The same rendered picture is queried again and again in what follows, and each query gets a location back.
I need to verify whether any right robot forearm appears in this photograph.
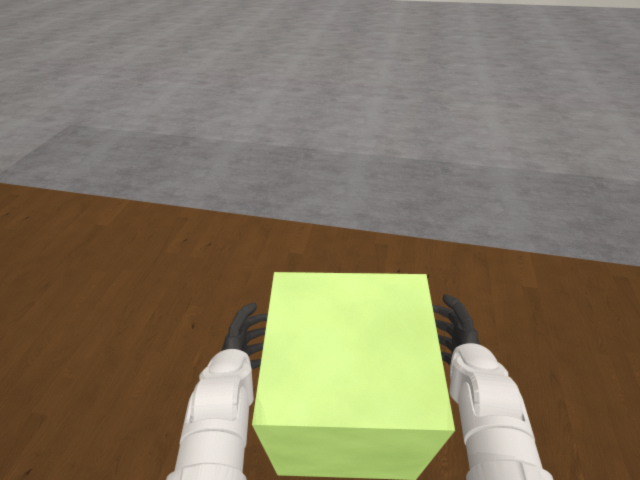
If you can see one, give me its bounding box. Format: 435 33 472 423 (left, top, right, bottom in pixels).
449 343 553 480

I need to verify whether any left robot forearm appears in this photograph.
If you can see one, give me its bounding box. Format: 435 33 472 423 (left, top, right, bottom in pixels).
166 349 254 480

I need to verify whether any robot right hand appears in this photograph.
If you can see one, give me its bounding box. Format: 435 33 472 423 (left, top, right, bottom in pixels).
432 294 480 365

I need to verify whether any carton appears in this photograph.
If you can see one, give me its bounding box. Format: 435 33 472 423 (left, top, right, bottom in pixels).
252 272 455 480

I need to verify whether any robot left hand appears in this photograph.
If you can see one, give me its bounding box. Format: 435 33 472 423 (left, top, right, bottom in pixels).
222 302 268 369

